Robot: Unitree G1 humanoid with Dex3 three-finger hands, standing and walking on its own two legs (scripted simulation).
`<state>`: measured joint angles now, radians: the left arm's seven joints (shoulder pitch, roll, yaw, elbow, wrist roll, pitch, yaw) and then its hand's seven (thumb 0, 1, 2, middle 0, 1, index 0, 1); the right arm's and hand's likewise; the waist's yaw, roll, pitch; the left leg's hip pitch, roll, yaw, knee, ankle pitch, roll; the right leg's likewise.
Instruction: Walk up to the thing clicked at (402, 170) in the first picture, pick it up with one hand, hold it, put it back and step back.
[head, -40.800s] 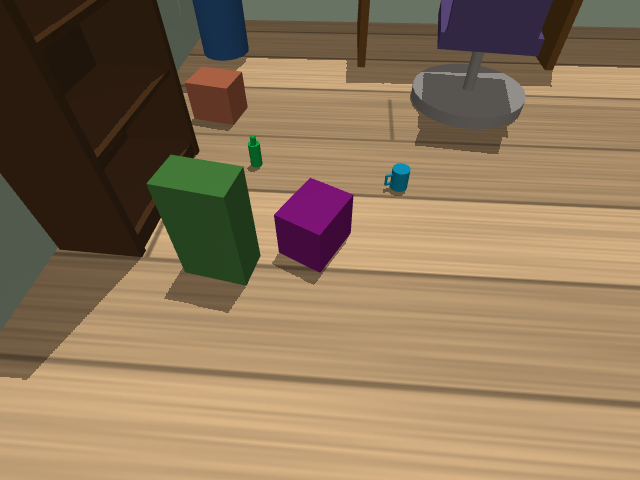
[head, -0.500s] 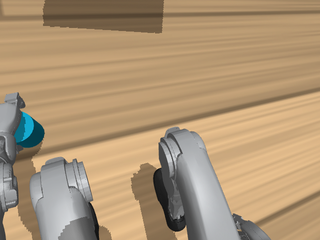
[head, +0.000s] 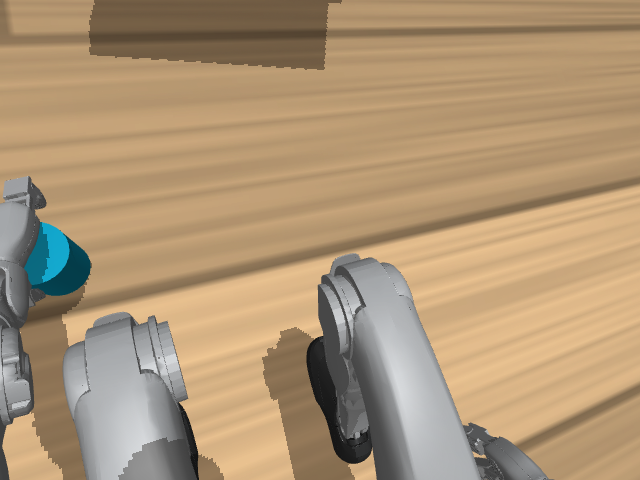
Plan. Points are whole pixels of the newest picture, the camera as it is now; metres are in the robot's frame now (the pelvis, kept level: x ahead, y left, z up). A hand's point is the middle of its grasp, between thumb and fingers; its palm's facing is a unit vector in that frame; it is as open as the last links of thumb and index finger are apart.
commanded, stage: withdraw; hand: left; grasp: from above
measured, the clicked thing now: (34, 267) +0.41 +0.28 -0.25
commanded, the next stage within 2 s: home in 1.00 s
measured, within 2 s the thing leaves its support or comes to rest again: neither
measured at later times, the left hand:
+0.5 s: hand out of the picture +0.41 +0.33 -0.04, palm faces -0.39 -0.04 -0.92, open 14.2 cm
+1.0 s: hand out of the picture +0.41 +0.28 -0.12, palm faces -0.37 -0.03 -0.93, open 14.1 cm
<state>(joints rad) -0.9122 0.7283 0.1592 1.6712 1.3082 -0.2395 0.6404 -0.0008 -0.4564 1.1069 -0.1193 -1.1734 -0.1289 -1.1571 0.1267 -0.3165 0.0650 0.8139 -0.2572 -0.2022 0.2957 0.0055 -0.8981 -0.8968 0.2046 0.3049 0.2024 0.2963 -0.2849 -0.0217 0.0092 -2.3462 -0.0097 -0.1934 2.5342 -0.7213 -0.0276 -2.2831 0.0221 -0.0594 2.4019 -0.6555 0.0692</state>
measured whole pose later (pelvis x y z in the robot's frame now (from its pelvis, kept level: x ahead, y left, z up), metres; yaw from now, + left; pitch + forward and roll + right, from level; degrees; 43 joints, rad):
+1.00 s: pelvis -0.03 +0.00 +0.04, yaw +4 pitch +31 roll -7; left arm -0.99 0.65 0.04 1.55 1.37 -0.23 0.55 0.00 -0.54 1.02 -0.10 -1.03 -0.09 -1.03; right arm 0.11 -0.28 0.03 0.76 -0.17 -0.07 0.13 0.01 -0.92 -0.90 0.20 0.30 0.20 0.30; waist -0.25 -0.02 -0.07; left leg -2.29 -0.02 -0.12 2.36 -0.61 -0.01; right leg -2.23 -0.01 -0.02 2.27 -0.59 0.05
